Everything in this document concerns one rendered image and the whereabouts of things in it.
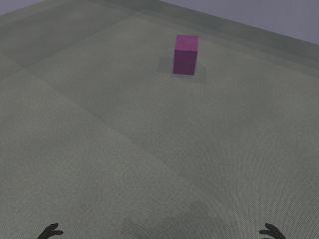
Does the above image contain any left robot hand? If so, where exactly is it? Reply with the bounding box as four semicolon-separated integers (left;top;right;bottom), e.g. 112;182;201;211
38;223;64;239

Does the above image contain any carton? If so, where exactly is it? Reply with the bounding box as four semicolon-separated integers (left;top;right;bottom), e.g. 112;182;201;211
172;35;198;76

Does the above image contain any right robot hand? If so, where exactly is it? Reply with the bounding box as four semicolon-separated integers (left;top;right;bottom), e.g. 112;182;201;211
259;223;286;239

